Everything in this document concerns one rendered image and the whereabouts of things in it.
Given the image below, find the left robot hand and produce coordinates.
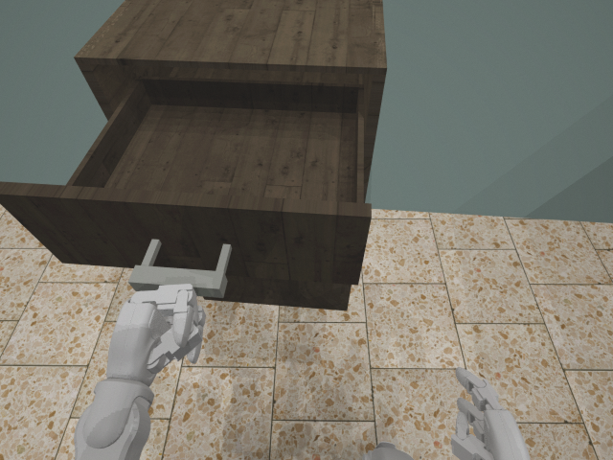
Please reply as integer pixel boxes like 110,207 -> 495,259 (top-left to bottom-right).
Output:
106,284 -> 206,387

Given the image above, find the right robot hand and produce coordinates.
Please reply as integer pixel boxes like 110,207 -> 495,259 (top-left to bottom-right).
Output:
451,367 -> 531,460

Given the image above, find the drawer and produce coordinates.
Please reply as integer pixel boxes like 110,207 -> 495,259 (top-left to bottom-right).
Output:
0,76 -> 372,285

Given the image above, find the robot right shin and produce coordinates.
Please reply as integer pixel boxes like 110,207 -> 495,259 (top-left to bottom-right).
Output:
375,442 -> 396,449

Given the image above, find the robot left forearm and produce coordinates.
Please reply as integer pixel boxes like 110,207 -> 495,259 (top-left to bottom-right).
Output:
74,379 -> 154,460

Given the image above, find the cabinet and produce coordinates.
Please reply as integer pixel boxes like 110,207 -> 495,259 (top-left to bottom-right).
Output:
74,0 -> 387,311

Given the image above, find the handle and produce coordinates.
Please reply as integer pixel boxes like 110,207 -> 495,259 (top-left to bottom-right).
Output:
128,239 -> 232,298

